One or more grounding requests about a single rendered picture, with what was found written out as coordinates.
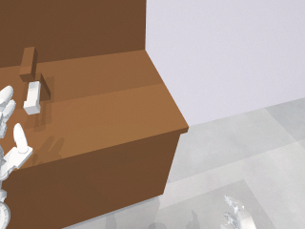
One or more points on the counter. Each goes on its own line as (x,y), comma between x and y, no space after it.
(108,127)

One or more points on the tap lever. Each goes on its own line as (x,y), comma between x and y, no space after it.
(32,106)

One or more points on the robot left forearm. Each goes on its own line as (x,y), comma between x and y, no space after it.
(4,210)

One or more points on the robot right hand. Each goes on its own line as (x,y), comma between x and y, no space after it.
(243,219)

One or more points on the robot left hand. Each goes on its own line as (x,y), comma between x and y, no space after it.
(16,157)

